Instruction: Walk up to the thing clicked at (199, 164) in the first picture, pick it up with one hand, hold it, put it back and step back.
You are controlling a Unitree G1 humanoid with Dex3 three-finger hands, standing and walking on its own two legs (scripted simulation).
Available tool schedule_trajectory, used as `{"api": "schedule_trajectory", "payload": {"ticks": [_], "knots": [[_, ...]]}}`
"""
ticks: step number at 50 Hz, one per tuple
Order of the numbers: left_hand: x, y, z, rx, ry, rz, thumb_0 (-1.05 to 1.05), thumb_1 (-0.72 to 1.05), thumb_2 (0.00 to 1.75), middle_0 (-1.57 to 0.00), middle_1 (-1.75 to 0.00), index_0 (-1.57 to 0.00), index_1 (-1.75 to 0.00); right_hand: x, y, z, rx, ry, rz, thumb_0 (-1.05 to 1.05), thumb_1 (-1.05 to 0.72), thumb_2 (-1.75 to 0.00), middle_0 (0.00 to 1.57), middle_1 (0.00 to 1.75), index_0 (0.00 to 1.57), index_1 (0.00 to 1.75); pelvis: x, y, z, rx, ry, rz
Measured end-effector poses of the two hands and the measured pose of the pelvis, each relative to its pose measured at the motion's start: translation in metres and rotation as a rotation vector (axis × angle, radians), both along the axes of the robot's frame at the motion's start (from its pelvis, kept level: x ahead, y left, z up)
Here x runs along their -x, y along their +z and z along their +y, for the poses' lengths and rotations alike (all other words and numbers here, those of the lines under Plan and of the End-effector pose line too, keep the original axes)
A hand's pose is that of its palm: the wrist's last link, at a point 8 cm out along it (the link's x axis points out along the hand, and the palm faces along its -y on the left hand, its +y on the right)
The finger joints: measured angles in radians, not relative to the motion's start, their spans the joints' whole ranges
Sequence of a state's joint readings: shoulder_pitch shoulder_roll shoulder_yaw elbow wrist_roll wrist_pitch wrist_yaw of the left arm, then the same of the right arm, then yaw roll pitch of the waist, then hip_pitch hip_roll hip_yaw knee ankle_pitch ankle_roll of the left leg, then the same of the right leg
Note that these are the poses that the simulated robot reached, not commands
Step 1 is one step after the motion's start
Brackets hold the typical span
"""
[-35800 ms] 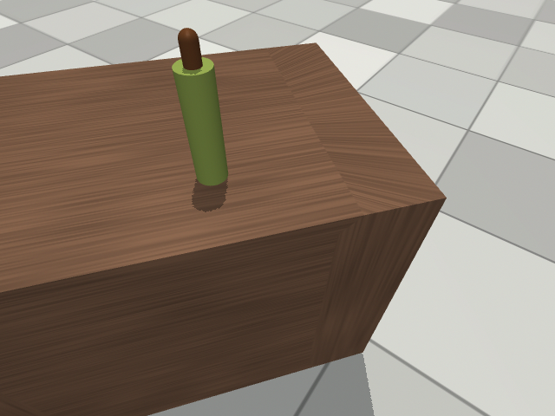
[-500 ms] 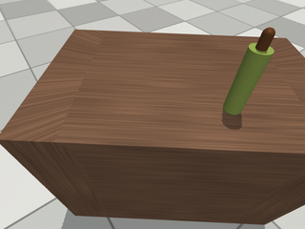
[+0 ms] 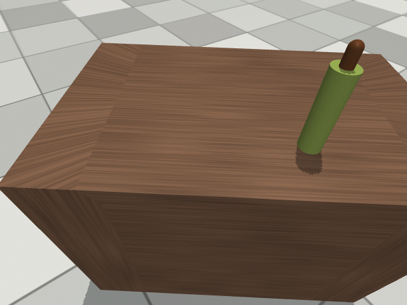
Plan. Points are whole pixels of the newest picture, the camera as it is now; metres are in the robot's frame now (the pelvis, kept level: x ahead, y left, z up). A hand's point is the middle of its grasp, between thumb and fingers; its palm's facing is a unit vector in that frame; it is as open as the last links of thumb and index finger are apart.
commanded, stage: stand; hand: right
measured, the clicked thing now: (329, 102) +0.51 -0.27 +0.15
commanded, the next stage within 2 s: step back in 0.60 s
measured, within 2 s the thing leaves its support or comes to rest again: neither
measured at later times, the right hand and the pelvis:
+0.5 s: hand out of the picture +0.06 -0.25 -0.16, palm faces -0.03 +0.94 -0.35, open 7.4 cm; pelvis +0.00 +0.00 +0.00, yaw +0 degrees
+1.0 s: hand out of the picture +0.05 -0.29 -0.18, palm faces -0.02 +0.93 -0.38, open 7.4 cm; pelvis -0.07 -0.01 -0.02, yaw +0 degrees
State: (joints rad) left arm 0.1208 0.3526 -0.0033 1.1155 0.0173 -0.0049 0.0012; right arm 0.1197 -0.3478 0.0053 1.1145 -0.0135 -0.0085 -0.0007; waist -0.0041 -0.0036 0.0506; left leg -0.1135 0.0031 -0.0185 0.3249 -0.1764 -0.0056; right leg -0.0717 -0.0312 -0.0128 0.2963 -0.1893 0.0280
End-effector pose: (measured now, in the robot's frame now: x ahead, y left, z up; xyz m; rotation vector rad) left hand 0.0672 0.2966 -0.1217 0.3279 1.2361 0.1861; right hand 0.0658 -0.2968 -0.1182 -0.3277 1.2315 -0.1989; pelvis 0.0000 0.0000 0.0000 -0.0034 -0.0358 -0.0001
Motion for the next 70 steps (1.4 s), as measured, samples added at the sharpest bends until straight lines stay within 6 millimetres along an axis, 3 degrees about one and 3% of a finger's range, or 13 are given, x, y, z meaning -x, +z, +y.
{"api": "schedule_trajectory", "payload": {"ticks": [31,40,46,52,57,62,70], "knots": [[0.012,-0.002,0.001,0.004,0.007,0.028,0.0,0.9,0.89,-0.21,-0.3,-0.2,-0.3,0.01,-0.002,0.0,-0.003,-0.009,0.023,0.01,-0.91,-0.9,0.2,0.3,0.21,0.3,0.004,-0.001,0.001,-0.001,-0.004,0.006],[0.009,-0.005,0.011,-0.064,-0.011,-0.01,0.0,0.9,0.89,-0.21,-0.3,-0.2,-0.3,0.009,-0.01,-0.024,0.018,-0.022,-0.006,0.01,-0.9,-0.9,0.21,0.3,0.21,0.3,0.034,-0.015,-0.011,-0.014,-0.01,0.012],[0.031,-0.004,0.004,-0.094,-0.031,-0.021,0.0,0.9,0.89,-0.21,-0.3,-0.2,-0.3,0.01,-0.021,-0.042,0.034,-0.012,-0.041,0.01,-0.91,-0.9,0.2,0.3,0.21,0.3,0.055,-0.026,-0.019,-0.019,-0.01,0.003],[0.041,0.0,0.005,-0.096,-0.041,-0.051,0.0,0.9,0.89,-0.21,-0.3,-0.21,-0.3,0.041,-0.02,-0.035,0.036,0.019,-0.003,0.01,-0.91,-0.9,0.2,0.3,0.2,0.3,0.077,-0.023,-0.011,-0.022,0.009,0.021],[0.047,-0.013,0.019,-0.063,-0.035,-0.12,0.0,0.9,0.89,-0.21,-0.3,-0.21,-0.3,0.08,-0.024,-0.02,0.07,0.046,0.058,0.01,-0.91,-0.9,0.2,0.3,0.2,0.3,0.099,-0.033,0.004,-0.016,0.036,0.02],[0.069,-0.017,0.024,-0.044,-0.016,-0.083,0.0,0.9,0.89,-0.21,-0.3,-0.2,-0.3,0.119,-0.009,-0.003,0.057,0.022,0.076,0.01,-0.91,-0.9,0.21,0.3,0.21,0.3,0.117,-0.023,0.008,0.005,0.019,0.009],[0.11,-0.014,0.014,-0.038,-0.045,-0.039,0.0,0.9,0.89,-0.21,-0.3,-0.2,-0.3,0.138,-0.005,-0.011,0.064,0.002,0.004,0.01,-0.9,-0.9,0.21,0.3,0.21,0.3,0.147,-0.02,0.002,0.008,-0.031,0.02]]}}
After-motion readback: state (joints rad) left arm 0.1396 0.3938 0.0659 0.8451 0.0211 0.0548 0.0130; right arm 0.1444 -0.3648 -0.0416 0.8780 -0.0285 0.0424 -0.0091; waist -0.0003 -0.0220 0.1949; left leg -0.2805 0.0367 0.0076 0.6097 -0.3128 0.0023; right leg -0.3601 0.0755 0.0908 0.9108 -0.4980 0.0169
